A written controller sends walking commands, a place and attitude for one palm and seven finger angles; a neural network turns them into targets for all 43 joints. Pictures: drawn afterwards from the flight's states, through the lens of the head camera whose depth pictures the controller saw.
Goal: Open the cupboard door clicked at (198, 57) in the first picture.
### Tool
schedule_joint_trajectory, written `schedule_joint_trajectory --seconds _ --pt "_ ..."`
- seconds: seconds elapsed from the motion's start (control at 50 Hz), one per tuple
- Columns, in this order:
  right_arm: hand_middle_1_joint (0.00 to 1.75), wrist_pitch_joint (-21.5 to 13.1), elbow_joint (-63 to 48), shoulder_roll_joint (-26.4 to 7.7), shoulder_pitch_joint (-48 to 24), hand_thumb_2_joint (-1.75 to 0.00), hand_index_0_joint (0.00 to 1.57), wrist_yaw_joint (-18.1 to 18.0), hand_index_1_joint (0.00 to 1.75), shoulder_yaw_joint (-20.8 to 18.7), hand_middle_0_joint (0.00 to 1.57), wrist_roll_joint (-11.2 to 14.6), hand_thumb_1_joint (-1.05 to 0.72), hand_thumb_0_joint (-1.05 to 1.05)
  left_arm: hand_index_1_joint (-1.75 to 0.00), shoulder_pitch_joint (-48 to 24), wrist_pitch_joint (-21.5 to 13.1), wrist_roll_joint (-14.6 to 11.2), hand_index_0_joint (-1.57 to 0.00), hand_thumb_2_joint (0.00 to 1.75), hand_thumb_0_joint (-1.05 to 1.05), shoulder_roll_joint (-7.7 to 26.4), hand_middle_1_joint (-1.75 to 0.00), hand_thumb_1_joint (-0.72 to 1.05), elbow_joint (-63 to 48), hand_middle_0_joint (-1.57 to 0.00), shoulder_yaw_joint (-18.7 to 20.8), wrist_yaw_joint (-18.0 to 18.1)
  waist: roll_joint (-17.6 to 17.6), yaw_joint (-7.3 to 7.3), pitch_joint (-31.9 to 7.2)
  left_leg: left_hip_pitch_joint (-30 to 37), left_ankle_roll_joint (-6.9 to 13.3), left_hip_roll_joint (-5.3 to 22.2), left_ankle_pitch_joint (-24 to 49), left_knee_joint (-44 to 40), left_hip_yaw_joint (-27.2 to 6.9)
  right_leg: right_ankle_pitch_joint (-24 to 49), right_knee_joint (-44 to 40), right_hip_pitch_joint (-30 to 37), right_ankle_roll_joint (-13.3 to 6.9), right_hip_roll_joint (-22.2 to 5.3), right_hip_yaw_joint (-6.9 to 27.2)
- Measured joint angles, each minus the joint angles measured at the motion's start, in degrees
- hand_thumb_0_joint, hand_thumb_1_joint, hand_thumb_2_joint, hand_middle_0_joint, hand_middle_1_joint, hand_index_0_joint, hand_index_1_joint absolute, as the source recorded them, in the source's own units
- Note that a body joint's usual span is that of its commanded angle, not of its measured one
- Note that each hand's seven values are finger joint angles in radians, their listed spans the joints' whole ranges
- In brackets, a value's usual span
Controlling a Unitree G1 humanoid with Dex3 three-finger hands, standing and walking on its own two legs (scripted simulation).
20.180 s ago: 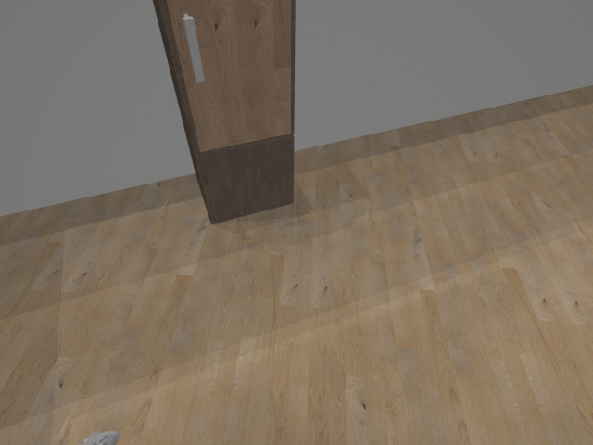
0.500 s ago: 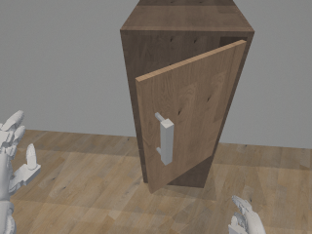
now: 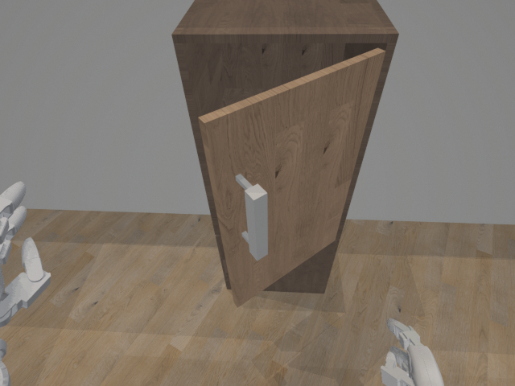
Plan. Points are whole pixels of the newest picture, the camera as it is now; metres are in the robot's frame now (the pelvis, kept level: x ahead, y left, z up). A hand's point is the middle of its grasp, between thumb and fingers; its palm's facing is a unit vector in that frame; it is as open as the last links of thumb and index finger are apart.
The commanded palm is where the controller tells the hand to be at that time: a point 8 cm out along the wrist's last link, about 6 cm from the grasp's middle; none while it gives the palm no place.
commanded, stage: step back with the hand held close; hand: left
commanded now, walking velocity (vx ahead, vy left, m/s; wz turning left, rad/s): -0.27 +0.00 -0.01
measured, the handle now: (250, 218) +0.39 +0.05 +0.04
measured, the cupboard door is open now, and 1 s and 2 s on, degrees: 39 39 39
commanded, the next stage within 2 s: stop stepping back and stand still in 1.24 s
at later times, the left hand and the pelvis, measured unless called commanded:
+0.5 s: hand out of the picture +0.14 +0.31 +0.15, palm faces +0.43 -0.76 -0.49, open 7.4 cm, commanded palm +0.08 +0.34 +0.17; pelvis -0.06 +0.04 -0.02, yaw -1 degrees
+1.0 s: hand out of the picture +0.11 +0.28 +0.15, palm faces +0.37 -0.81 -0.45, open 7.4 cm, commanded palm +0.03 +0.32 +0.17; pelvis -0.12 +0.02 -0.02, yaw -2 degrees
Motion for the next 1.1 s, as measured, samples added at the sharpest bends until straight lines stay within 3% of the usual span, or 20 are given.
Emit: schedule_joint_trajectory --seconds 0.16,0.34,0.54,0.7,0.78,0.84,0.9,1.0,1.1 --pt "0.30 2.4 -0.9 -0.9 0.2 -0.90 0.21 -1.0 0.30 -1.7 0.20 0.5 -0.90 0.01 -0.30 4.9 0.4 0.3 -0.22 0.90 0.01 1.1 -0.30 0.89 -4.2 -0.21 -1.7 0.4 -2.3 -0.91 0.7 -3.6 1.1 -1.4 0.9 1.0 1.0 0.0 3.0 -4.6 1.2 -1.5 0.7" --pt "0.30 2.8 -3.2 0.6 0.2 -0.90 0.20 -1.3 0.30 -0.9 0.20 0.3 -0.90 0.01 -0.30 3.9 -0.6 0.8 -0.22 0.90 0.01 4.5 -0.30 0.89 -7.8 -0.21 2.3 1.6 -5.0 -0.62 0.9 -6.2 2.7 -3.1 1.9 3.3 2.6 0.2 7.5 -8.4 2.7 -3.2 2.0" --pt "0.30 1.6 -4.9 1.2 1.6 -0.90 0.21 -0.6 0.30 0.4 0.20 -0.2 -0.90 0.01 -0.30 1.0 -1.6 3.6 -0.21 0.90 0.01 1.4 -0.30 0.89 -6.4 -0.21 2.3 1.7 -4.4 -0.01 1.4 -11.9 3.9 -3.1 -0.7 11.7 3.9 -1.2 14.9 -13.6 3.4 -3.8 2.3" --pt "0.30 0.1 -3.5 1.2 3.6 -0.90 0.21 -0.4 0.30 0.5 0.20 -0.7 -0.90 0.01 -0.30 0.0 -3.7 3.4 -0.22 0.90 0.01 1.9 -0.30 0.89 -10.9 -0.21 3.6 2.2 -6.0 -1.00 2.7 -15.1 3.6 -2.6 0.2 13.8 3.9 -0.5 16.1 -16.0 3.5 -3.8 1.6" --pt "0.30 -0.8 -2.8 1.4 4.3 -0.90 0.21 -0.3 0.30 -0.2 0.20 -0.9 -0.90 0.01 -0.30 0.5 -5.5 3.5 -0.22 0.90 0.01 3.8 -0.30 0.89 -11.4 -0.21 5.4 1.9 -6.0 -1.73 2.6 -15.7 4.0 -2.9 0.7 14.5 3.7 -4.7 21.4 -15.5 4.1 -2.5 4.5" --pt "0.30 -1.3 -1.9 1.8 4.6 -0.90 0.21 -0.2 0.30 -0.7 0.20 -1.3 -0.90 0.01 -0.30 0.7 -6.2 3.4 -0.22 0.90 0.01 3.9 -0.30 0.89 -10.1 -0.21 6.4 1.7 -5.0 -1.44 0.9 -16.4 3.7 -2.1 1.1 13.6 3.3 -9.2 24.6 -12.1 3.8 -0.9 5.7" --pt "0.30 -2.2 -0.9 2.7 2.9 -0.90 0.21 0.3 0.30 -0.5 0.20 -1.4 -0.90 0.01 -0.30 0.9 -6.5 2.0 -0.22 0.90 0.01 3.8 -0.30 0.89 -9.3 -0.21 7.2 2.0 -5.6 -0.46 0.4 -17.7 3.0 -1.2 2.9 11.4 4.2 -12.2 18.8 -8.8 3.1 -0.7 6.4" --pt "0.30 -3.1 -0.6 2.9 -2.3 -0.90 0.21 1.3 0.30 -0.3 0.20 -1.3 -0.90 0.01 -0.30 -0.6 -4.6 0.7 -0.21 0.90 0.01 2.8 -0.30 0.89 -8.9 -0.21 3.0 1.2 -5.7 -0.68 4.0 -17.4 1.8 0.0 7.8 6.5 4.4 -8.5 15.2 -9.4 2.6 0.1 6.4" --pt "0.30 -2.1 -2.9 2.7 -3.5 -0.90 0.21 1.5 0.30 -0.3 0.20 -1.1 -0.90 0.01 -0.30 4.2 -3.1 0.0 -0.22 0.90 0.01 5.5 -0.30 0.89 -12.6 -0.21 2.0 -0.3 -5.1 -1.75 3.5 -18.4 0.7 0.8 8.1 6.5 3.4 -7.0 15.8 -10.7 1.1 1.1 5.4"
